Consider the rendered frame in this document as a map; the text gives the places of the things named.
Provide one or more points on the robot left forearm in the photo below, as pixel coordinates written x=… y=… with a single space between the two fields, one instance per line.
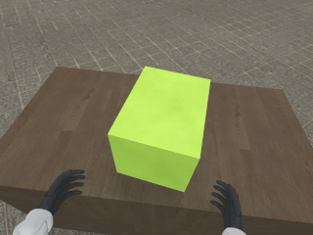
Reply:
x=37 y=222

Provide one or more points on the left robot hand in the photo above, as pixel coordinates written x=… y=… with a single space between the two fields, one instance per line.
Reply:
x=59 y=190

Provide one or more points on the carton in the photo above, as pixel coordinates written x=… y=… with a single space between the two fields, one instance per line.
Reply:
x=157 y=135

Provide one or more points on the right robot hand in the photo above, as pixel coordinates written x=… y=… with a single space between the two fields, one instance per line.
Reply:
x=231 y=209

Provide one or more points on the pedestal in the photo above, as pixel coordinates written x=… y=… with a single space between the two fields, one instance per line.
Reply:
x=251 y=140

